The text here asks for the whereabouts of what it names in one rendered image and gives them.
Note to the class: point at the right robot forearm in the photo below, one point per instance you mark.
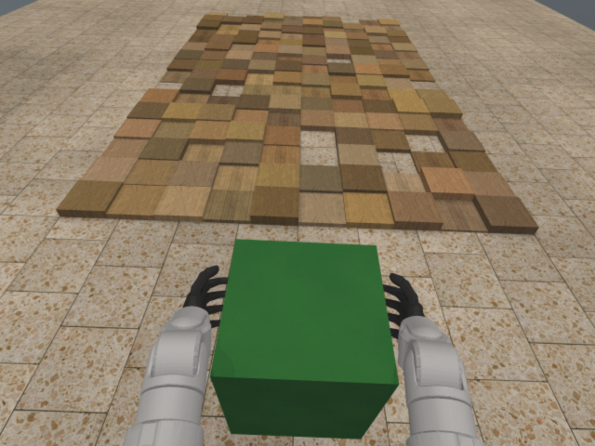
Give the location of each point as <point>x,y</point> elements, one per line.
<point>436,387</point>

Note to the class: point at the left robot forearm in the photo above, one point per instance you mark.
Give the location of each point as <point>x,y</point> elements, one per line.
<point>173,388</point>

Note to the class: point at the robot left hand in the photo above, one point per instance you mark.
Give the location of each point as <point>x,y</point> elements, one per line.
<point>199,296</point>

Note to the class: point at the robot right hand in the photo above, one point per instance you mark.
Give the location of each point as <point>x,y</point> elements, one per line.
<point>408,306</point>

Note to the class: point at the carton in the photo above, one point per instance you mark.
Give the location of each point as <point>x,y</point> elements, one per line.
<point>304,347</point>

